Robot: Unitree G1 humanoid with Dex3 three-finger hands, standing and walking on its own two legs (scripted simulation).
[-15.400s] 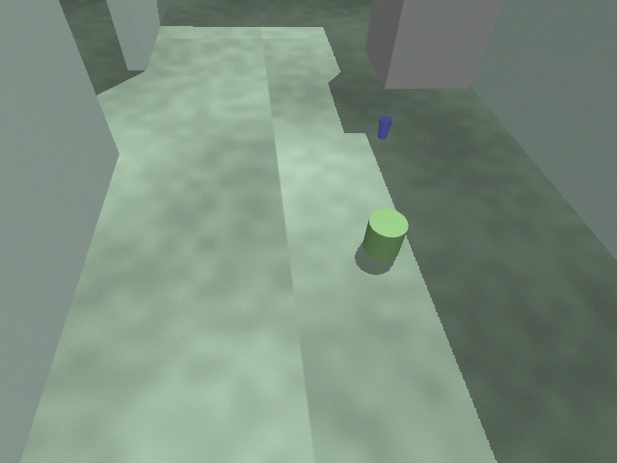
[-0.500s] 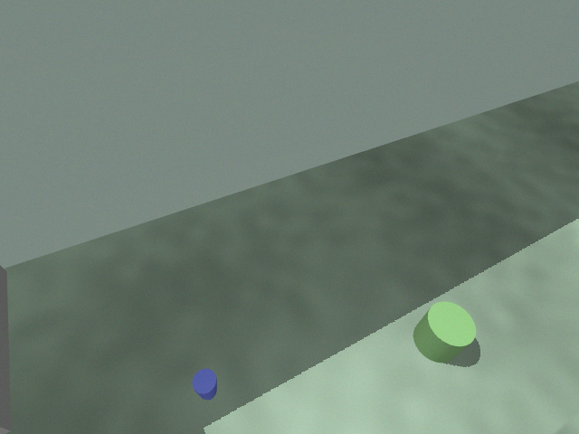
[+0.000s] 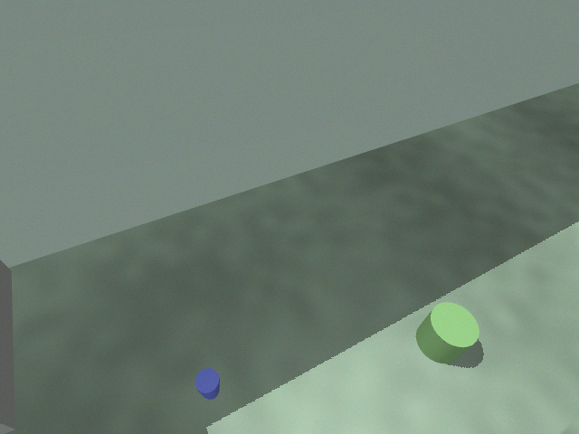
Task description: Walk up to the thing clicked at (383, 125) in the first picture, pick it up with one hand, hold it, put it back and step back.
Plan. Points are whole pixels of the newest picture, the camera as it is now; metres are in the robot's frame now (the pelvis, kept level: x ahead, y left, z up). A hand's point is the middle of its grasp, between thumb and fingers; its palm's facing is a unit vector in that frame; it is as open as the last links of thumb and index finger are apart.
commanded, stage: stand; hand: left
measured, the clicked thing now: (209, 386) +0.39 +0.19 -0.72
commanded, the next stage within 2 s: walk up in 0.50 s
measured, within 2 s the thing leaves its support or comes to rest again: neither
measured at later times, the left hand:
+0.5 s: hand out of the picture +0.07 +0.25 -0.16, palm faces -0.04 -0.94 -0.34, open 7.3 cm
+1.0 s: hand out of the picture +0.03 +0.16 -0.17, palm faces -0.03 -0.93 -0.36, open 7.3 cm
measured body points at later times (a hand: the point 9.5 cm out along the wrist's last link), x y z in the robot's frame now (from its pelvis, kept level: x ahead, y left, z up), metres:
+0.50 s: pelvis +0.00 +0.00 +0.00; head +0.01 +0.00 +0.45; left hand +0.08 +0.30 -0.13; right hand +0.08 -0.30 -0.13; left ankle +0.02 +0.12 -0.75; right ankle -0.04 -0.13 -0.75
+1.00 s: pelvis -0.04 -0.09 -0.02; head +0.00 -0.11 +0.42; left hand +0.03 +0.21 -0.14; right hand +0.01 -0.43 -0.15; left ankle -0.04 +0.04 -0.72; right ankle -0.04 -0.22 -0.75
